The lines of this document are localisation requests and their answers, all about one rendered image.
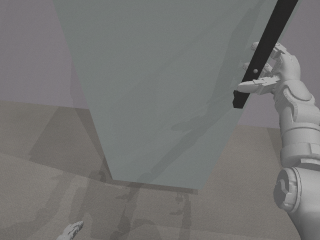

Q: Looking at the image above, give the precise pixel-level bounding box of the handle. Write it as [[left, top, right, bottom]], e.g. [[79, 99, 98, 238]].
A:
[[232, 0, 298, 109]]

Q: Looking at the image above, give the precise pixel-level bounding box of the fridge door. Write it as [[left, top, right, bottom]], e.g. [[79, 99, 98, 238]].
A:
[[52, 0, 303, 190]]

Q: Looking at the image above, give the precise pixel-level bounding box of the robot right forearm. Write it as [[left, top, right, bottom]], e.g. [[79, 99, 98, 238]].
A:
[[273, 79, 320, 172]]

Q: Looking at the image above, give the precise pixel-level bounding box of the robot right upper arm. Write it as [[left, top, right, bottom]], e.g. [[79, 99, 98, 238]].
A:
[[273, 166, 320, 240]]

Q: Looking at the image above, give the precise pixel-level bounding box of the robot left hand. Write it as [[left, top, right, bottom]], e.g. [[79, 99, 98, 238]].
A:
[[56, 221, 84, 240]]

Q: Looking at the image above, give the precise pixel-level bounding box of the robot right hand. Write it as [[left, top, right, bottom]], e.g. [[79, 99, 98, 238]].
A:
[[237, 42, 301, 95]]

